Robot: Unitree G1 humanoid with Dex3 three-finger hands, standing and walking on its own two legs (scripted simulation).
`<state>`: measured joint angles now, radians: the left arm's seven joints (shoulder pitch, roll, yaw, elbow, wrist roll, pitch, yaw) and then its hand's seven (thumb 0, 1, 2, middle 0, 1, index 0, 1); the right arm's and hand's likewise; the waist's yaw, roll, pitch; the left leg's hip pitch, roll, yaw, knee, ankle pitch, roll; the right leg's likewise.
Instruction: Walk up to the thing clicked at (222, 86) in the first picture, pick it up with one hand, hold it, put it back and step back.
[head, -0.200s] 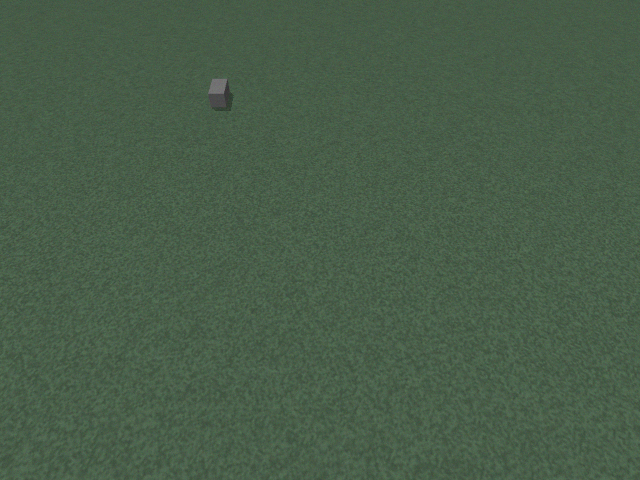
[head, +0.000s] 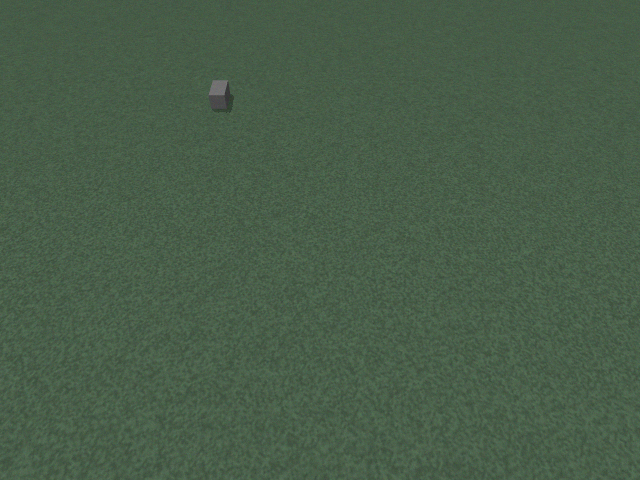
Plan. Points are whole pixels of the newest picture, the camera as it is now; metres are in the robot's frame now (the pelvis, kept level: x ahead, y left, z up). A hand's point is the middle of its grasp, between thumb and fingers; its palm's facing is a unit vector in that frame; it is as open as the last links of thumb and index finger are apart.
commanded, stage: stand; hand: left
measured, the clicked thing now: (219, 94) +2.10 +0.63 -0.74
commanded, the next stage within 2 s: walk up in 0.92 s
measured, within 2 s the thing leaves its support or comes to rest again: neither
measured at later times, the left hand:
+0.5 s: hand out of the picture +0.08 +0.25 -0.16, palm faces -0.01 -0.94 -0.34, open 7.4 cm
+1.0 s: hand out of the picture +0.07 +0.27 -0.15, palm faces +0.02 -0.95 -0.32, open 7.4 cm
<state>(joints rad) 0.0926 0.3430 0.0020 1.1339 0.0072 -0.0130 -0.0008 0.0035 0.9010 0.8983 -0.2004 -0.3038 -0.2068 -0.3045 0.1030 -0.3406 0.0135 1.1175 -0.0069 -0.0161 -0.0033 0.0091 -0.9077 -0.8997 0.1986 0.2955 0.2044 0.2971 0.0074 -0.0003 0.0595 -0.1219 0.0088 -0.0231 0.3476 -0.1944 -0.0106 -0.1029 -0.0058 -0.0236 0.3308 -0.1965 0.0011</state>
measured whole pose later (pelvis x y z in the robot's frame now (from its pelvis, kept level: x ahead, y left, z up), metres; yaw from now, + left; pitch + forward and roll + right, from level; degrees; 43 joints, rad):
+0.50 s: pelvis +0.00 +0.00 +0.00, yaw +0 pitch -2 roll +0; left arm 0.10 0.34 0.01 1.13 0.01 -0.01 0.00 0.00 0.90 0.90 -0.20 -0.30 -0.21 -0.30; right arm 0.10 -0.34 0.01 1.12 -0.01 -0.02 0.00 0.01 -0.91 -0.90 0.20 0.30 0.20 0.30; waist 0.01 0.00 0.06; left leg -0.10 0.00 -0.02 0.33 -0.19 -0.01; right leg -0.08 -0.01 -0.02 0.31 -0.19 0.01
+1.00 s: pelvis +0.01 +0.01 +0.00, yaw +2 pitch -1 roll -1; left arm 0.15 0.36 0.04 1.08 0.03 -0.04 -0.04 0.00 0.90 0.90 -0.20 -0.30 -0.21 -0.30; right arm 0.16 -0.36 -0.03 1.08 -0.03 -0.01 0.05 0.01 -0.91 -0.90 0.20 0.30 0.21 0.30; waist 0.01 0.01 0.02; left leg -0.22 0.01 -0.03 0.56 -0.40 0.04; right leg -0.13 -0.01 -0.05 0.40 -0.34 -0.03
